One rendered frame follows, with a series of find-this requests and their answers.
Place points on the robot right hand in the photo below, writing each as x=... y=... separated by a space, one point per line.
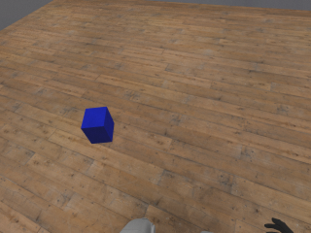
x=279 y=225

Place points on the carton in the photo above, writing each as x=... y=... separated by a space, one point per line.
x=98 y=125

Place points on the robot left thigh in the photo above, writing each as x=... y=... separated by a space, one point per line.
x=139 y=225

